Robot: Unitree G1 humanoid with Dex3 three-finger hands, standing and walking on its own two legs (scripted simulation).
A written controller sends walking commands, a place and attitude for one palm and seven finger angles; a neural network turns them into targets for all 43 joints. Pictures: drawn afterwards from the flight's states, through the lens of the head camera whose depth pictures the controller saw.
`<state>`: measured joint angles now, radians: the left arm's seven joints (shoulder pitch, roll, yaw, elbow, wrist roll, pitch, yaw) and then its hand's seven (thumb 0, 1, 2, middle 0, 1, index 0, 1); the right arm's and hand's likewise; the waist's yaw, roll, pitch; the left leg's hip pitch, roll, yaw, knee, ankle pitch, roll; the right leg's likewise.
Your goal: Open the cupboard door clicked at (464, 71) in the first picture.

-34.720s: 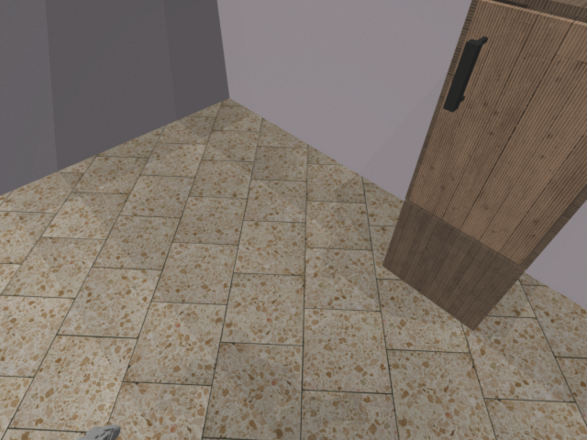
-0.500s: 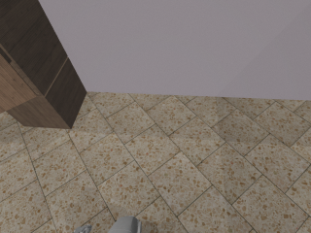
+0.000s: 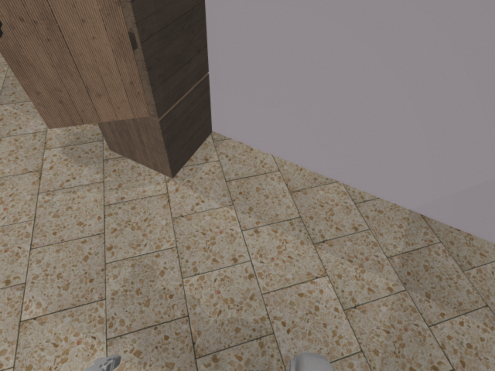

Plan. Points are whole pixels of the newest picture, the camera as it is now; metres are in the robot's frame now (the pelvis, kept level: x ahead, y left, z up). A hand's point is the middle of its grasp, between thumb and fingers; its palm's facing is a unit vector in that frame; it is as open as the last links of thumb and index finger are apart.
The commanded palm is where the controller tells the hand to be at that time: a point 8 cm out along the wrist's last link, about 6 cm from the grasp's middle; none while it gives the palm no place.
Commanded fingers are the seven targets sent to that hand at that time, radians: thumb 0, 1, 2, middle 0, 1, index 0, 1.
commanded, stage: turn to face it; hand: left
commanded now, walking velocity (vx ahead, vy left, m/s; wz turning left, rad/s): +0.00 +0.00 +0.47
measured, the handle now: out of the picture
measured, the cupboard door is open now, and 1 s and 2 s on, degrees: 42 42 42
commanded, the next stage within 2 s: take the last steps up to it in 0.40 s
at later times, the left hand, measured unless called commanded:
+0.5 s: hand out of the picture +0.03 +0.13 -0.15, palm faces +0.25 -0.93 -0.27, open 7.3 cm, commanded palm none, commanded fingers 0.00 0.90 0.90 -0.20 -0.30 -0.20 -0.30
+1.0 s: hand out of the picture +0.02 +0.24 -0.17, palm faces +0.40 -0.90 -0.18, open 7.4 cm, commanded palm none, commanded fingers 0.00 0.90 0.90 -0.20 -0.30 -0.20 -0.30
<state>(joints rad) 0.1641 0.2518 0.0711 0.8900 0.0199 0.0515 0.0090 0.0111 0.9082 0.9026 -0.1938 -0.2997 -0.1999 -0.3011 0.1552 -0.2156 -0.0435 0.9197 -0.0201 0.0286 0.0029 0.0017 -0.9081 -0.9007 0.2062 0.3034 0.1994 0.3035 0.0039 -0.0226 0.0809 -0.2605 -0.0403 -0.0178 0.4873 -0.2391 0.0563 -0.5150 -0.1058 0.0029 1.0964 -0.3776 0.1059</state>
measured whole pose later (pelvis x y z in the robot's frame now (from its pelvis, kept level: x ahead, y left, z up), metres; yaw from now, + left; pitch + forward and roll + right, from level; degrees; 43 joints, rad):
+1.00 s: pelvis +0.06 +0.05 +0.00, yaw +20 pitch +0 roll -1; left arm 0.23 0.19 0.06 1.03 0.03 0.01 -0.01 0.01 0.91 0.90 -0.19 -0.30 -0.20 -0.30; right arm 0.33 -0.16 -0.02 1.05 -0.01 -0.03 -0.02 0.00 -0.92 -0.90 0.21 0.30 0.20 0.30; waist 0.01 -0.02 0.04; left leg -0.04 -0.09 0.08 0.30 -0.26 0.12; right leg -0.58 -0.13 -0.05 1.16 -0.26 0.04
